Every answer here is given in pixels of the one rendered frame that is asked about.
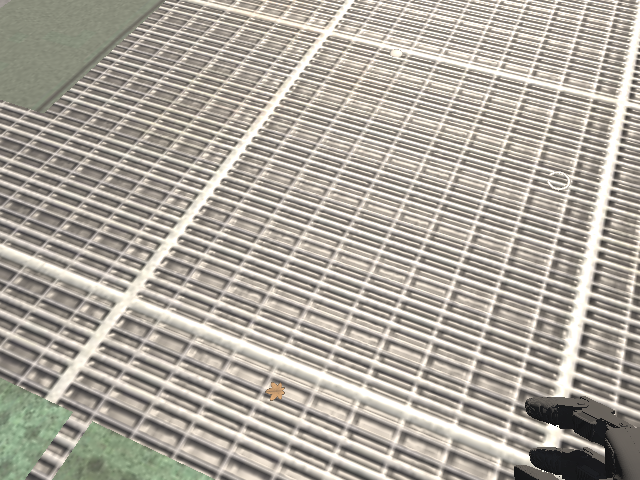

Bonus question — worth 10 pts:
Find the right robot hand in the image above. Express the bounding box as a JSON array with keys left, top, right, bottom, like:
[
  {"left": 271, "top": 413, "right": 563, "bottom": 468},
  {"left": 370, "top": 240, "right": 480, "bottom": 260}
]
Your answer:
[{"left": 514, "top": 396, "right": 640, "bottom": 480}]

